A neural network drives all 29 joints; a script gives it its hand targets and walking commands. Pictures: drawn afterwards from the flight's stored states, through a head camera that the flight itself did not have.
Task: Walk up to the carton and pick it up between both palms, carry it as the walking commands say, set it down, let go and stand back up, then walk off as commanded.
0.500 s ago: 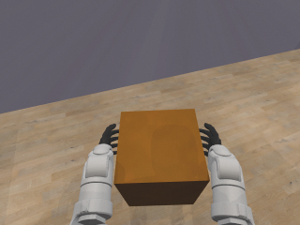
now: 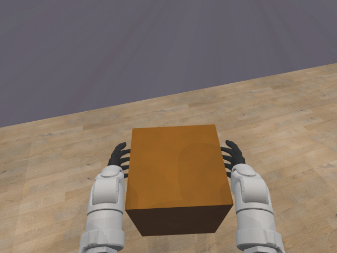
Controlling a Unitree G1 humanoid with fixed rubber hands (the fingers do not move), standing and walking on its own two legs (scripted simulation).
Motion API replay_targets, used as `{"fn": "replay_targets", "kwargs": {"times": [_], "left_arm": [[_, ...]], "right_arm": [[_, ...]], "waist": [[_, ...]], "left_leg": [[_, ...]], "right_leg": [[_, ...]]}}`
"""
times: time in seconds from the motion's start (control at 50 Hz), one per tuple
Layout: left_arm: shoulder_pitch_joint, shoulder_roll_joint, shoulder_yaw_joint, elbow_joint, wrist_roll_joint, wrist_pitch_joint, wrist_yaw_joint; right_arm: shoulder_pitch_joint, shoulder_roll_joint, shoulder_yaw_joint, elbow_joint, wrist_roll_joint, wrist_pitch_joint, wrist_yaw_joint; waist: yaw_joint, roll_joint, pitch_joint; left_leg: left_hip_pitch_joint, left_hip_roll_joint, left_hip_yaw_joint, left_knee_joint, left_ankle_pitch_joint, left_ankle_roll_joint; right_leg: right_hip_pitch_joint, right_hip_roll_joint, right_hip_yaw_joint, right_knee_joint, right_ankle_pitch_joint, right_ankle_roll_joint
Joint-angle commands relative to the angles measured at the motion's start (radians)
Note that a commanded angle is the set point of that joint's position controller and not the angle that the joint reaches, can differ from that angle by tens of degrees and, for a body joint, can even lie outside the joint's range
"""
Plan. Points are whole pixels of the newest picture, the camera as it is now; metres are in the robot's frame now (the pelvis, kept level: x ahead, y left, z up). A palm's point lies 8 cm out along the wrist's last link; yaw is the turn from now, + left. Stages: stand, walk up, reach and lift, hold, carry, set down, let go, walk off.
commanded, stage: reach and lift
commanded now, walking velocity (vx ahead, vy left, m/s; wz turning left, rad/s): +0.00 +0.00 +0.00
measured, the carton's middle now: (176, 183) +0.30 +0.00 -0.02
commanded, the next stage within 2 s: hold in 0.86 s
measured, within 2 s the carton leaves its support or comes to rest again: neither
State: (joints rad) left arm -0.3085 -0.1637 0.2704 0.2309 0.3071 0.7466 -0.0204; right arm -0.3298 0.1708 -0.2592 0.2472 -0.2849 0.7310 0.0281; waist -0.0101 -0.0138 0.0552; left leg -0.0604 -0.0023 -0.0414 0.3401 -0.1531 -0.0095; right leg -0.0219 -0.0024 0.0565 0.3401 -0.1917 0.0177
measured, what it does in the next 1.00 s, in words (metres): stands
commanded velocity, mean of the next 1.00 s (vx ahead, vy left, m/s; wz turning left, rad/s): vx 0.00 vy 0.00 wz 0.00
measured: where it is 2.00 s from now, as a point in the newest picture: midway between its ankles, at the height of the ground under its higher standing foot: outside the picture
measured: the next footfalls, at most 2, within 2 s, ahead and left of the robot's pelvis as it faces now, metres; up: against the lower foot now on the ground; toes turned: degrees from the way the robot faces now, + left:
none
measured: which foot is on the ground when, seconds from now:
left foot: down 0.00-1.00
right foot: down 0.00-1.00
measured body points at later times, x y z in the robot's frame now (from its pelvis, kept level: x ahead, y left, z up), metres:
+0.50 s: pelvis +0.00 +0.00 +0.00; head -0.03 +0.00 +0.45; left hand +0.30 +0.15 +0.04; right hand +0.31 -0.15 +0.05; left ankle +0.03 +0.13 -0.75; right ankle +0.01 -0.13 -0.75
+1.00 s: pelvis -0.01 +0.00 +0.00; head -0.05 +0.00 +0.45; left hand +0.30 +0.15 +0.04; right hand +0.30 -0.15 +0.05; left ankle +0.03 +0.13 -0.75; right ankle +0.01 -0.13 -0.75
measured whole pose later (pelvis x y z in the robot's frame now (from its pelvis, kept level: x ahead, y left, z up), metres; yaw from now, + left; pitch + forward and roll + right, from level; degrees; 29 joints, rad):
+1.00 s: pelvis -0.01 +0.00 +0.00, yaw +0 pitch -8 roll +0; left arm -0.27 -0.15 0.23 0.21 0.29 0.77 -0.01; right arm -0.27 0.16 -0.22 0.22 -0.27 0.75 0.03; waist 0.00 -0.01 0.05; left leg -0.05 0.00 -0.04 0.35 -0.15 -0.01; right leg -0.02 0.00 0.06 0.36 -0.20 0.01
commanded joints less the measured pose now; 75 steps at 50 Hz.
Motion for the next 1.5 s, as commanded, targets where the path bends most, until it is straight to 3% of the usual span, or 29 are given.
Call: {"fn": "replay_targets", "kwargs": {"times": [0.0,0.34,0.94,1.48], "left_arm": [[-0.512,-0.839,-0.562,-0.048,-0.258,-0.033,-0.221],[-0.422,-0.850,-0.576,-0.089,-0.269,-0.016,-0.207],[-0.439,-0.880,-0.586,-0.066,-0.280,-0.010,-0.219],[-0.371,-0.875,-0.604,-0.110,-0.291,-0.002,-0.207]], "right_arm": [[-0.402,0.916,0.509,0.016,0.216,-0.007,0.182],[-0.351,0.890,0.541,-0.047,0.232,-0.004,0.185],[-0.373,0.903,0.546,-0.037,0.239,-0.001,0.199],[-0.317,0.881,0.571,-0.092,0.253,0.004,0.194]], "waist": [[-0.005,0.013,-0.243],[0.007,0.015,-0.235],[0.011,0.011,-0.205],[0.013,0.012,-0.205]], "left_leg": [[0.118,-0.099,-0.007,-0.037,0.105,0.006],[0.137,-0.097,-0.013,-0.044,0.168,0.001],[0.102,-0.094,-0.007,-0.038,0.044,0.005],[0.121,-0.092,-0.015,-0.037,0.105,0.001]], "right_leg": [[-0.024,0.098,0.008,-0.059,0.146,-0.012],[-0.011,0.103,0.014,-0.057,0.181,-0.016],[-0.052,0.093,0.011,-0.057,0.060,-0.024],[-0.031,0.095,0.014,-0.056,0.114,-0.024]]}}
